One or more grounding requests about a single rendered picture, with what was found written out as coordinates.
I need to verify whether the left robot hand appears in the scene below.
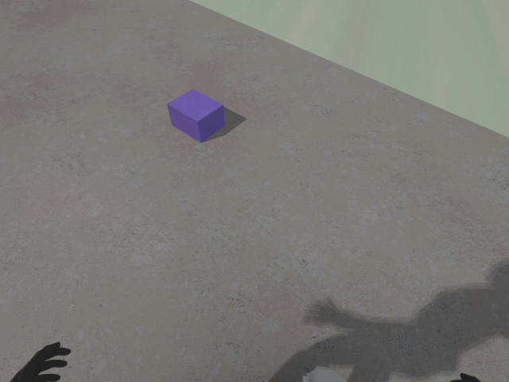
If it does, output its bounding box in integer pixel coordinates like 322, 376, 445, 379
10, 342, 71, 382

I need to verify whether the carton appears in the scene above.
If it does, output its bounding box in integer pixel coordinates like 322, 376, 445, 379
167, 89, 225, 142

